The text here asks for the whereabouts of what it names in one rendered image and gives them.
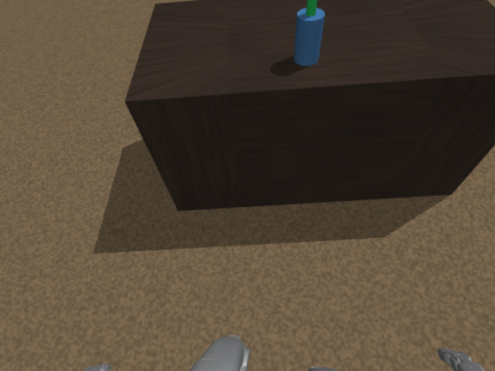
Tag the bottle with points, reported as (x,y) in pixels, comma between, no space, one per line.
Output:
(308,34)

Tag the right robot hand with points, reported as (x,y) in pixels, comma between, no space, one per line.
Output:
(459,361)

